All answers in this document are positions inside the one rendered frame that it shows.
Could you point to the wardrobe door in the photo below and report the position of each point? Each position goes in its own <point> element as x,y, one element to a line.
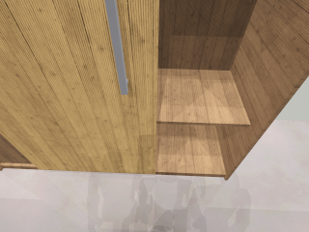
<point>9,153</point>
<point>60,98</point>

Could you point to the handle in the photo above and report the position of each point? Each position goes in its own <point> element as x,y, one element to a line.
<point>116,38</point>

